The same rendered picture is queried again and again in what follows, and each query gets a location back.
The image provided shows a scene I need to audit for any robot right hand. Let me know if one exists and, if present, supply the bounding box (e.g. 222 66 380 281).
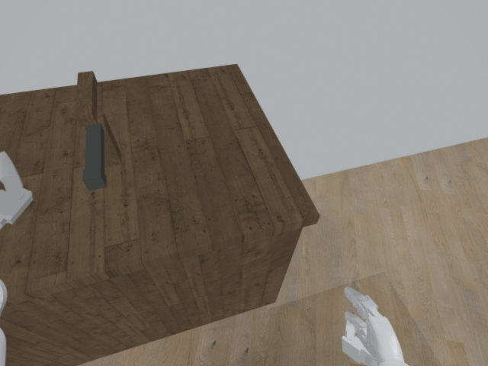
342 287 405 366

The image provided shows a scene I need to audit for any counter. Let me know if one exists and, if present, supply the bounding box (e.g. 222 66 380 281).
0 64 320 366

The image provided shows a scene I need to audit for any robot left hand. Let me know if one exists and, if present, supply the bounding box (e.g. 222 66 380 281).
0 151 33 229

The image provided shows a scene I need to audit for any tap lever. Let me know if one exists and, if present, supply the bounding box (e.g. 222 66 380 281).
82 124 107 191

